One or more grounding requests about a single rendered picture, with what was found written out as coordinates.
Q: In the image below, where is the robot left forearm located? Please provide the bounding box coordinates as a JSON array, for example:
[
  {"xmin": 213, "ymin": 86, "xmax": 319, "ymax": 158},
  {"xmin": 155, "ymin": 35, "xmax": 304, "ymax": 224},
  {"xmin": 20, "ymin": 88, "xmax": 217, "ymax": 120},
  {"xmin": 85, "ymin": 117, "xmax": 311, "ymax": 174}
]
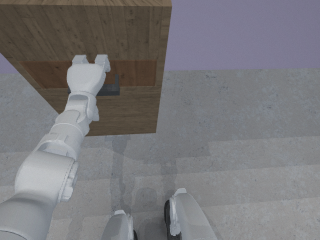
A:
[{"xmin": 14, "ymin": 91, "xmax": 97, "ymax": 193}]

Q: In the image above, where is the left robot hand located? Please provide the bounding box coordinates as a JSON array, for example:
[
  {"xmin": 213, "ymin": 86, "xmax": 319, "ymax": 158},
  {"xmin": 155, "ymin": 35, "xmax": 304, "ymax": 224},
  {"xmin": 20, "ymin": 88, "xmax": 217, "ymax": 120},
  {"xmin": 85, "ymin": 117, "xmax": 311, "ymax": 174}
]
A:
[{"xmin": 67, "ymin": 54, "xmax": 111, "ymax": 121}]

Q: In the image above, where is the robot left thigh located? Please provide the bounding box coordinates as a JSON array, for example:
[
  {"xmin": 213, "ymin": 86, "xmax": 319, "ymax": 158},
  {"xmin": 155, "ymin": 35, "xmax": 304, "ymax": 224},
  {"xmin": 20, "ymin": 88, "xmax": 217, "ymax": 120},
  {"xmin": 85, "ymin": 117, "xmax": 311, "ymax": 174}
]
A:
[{"xmin": 100, "ymin": 213, "xmax": 134, "ymax": 240}]

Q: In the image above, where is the left robot upper arm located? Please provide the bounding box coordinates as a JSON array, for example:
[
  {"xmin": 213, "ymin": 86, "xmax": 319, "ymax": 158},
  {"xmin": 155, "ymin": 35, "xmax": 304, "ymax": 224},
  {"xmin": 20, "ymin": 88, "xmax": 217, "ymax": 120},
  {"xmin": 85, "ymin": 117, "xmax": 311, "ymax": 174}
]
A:
[{"xmin": 0, "ymin": 150, "xmax": 80, "ymax": 240}]

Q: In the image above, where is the drawer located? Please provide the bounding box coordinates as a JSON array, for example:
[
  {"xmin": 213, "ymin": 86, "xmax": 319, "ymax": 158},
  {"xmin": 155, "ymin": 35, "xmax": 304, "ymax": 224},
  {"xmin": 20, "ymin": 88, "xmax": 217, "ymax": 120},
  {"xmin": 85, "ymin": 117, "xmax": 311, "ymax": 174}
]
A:
[{"xmin": 19, "ymin": 59, "xmax": 157, "ymax": 89}]

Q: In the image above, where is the handle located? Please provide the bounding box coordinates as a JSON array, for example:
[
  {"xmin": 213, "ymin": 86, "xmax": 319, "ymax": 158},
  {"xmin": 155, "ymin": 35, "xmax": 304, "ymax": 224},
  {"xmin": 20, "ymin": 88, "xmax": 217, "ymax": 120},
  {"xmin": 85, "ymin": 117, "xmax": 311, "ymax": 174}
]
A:
[{"xmin": 67, "ymin": 74, "xmax": 120, "ymax": 96}]

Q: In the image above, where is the cabinet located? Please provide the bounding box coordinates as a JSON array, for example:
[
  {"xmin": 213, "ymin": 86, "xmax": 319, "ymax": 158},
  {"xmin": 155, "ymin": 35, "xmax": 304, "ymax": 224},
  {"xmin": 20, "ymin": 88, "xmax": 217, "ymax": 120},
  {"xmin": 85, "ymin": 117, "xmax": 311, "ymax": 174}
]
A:
[{"xmin": 0, "ymin": 0, "xmax": 172, "ymax": 137}]

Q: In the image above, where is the right robot foot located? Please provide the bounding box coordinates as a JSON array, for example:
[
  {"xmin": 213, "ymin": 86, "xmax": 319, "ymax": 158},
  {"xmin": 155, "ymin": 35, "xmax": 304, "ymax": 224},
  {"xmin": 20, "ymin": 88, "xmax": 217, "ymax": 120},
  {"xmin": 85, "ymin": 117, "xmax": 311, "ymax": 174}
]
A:
[{"xmin": 164, "ymin": 200, "xmax": 180, "ymax": 240}]

